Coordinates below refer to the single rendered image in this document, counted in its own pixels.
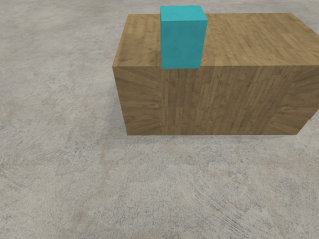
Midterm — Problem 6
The pedestal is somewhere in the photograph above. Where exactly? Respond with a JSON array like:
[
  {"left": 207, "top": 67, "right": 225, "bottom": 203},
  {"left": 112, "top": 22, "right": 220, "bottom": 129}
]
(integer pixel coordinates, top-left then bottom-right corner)
[{"left": 112, "top": 13, "right": 319, "bottom": 136}]

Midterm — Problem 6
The carton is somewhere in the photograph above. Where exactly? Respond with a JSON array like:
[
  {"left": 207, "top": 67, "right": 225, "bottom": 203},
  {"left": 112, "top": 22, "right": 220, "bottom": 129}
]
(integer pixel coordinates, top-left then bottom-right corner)
[{"left": 160, "top": 5, "right": 208, "bottom": 69}]

